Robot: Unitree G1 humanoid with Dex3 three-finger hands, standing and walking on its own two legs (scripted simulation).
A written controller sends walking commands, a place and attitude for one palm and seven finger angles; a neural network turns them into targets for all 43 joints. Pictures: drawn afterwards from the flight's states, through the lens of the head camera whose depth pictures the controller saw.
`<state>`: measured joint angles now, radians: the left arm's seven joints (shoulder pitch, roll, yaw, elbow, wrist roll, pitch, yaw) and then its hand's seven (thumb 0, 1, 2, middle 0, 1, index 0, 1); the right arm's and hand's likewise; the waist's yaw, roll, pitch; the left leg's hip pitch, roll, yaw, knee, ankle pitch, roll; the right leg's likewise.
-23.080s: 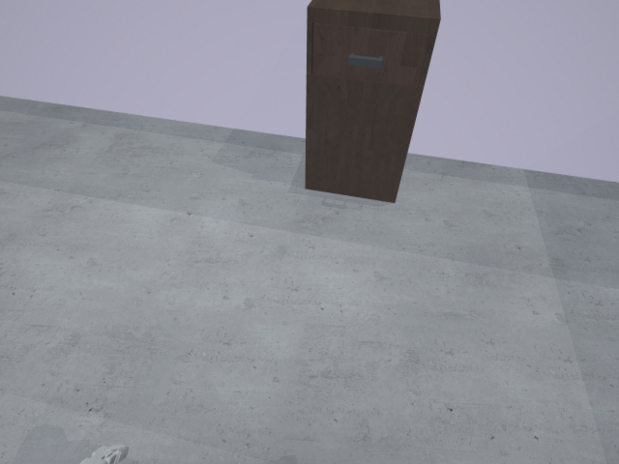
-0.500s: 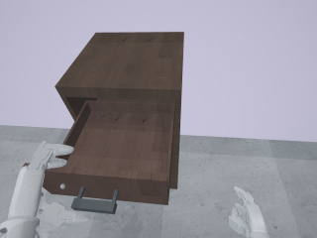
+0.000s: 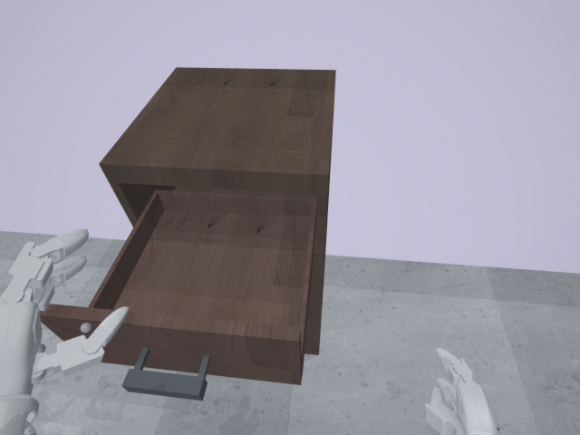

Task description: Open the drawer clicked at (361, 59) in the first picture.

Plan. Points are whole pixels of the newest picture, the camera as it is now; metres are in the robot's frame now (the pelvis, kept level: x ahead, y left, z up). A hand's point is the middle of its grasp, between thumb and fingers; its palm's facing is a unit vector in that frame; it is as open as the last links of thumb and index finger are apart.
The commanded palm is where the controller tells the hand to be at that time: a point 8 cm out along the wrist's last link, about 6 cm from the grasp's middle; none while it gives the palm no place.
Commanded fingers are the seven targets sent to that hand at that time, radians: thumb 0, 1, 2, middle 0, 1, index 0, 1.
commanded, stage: draw the hand back to the body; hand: left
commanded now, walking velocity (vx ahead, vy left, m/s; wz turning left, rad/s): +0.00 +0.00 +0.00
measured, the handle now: (170, 370) +0.22 +0.23 -0.09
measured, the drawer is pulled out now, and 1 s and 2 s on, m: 0.30 0.30 0.30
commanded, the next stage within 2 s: step back with the hand held close in 0.36 s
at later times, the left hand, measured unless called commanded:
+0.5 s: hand (70, 331) +0.17 +0.24 +0.16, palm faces +0.40 -0.81 -0.43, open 7.5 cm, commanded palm +0.12 +0.28 +0.18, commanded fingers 0.00 0.90 0.90 -0.20 -0.30 -0.20 -0.30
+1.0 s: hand (39, 368) +0.13 +0.25 +0.16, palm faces +0.31 -0.79 -0.53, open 7.4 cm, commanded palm +0.07 +0.29 +0.18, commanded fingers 0.00 0.90 0.90 -0.20 -0.30 -0.20 -0.30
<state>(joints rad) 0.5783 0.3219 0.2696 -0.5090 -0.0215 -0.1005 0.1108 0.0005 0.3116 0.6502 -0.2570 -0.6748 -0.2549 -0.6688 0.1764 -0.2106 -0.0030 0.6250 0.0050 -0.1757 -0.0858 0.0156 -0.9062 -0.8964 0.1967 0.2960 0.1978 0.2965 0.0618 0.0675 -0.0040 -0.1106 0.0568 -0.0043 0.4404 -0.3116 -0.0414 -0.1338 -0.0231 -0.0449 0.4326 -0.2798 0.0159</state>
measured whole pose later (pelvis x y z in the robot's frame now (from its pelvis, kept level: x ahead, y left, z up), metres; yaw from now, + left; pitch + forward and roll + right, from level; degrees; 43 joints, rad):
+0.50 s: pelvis -0.01 +0.00 +0.00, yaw +0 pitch -2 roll -1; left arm 0.54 0.32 0.30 -0.49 -0.04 -0.10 0.11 0.01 0.87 0.89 -0.22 -0.31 -0.21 -0.31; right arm 0.18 -0.20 0.02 0.62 0.01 -0.16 -0.08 0.02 -0.91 -0.90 0.20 0.30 0.20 0.30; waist 0.06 0.07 0.01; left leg -0.11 0.06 -0.01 0.44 -0.30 -0.04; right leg -0.13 -0.02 -0.05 0.43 -0.26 0.02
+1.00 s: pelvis -0.06 +0.01 -0.01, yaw +0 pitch +2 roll +1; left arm 0.67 0.43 0.41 -0.64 -0.04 -0.20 0.13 0.01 0.88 0.90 -0.22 -0.30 -0.22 -0.30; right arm 0.15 -0.18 -0.01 0.54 0.01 -0.07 -0.07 0.01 -0.91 -0.90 0.20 0.30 0.20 0.30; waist 0.00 -0.02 0.05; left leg -0.31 0.02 0.01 0.53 -0.26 -0.02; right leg -0.35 -0.06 -0.02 0.55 -0.24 0.03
